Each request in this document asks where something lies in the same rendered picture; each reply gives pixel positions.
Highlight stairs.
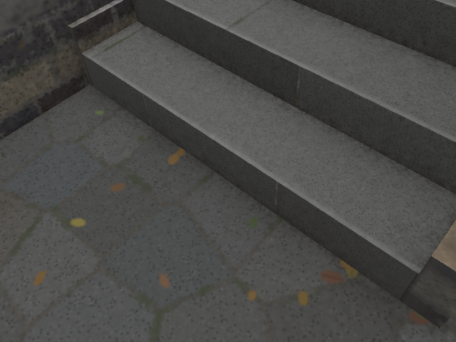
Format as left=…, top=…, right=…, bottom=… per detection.
left=82, top=0, right=456, bottom=300

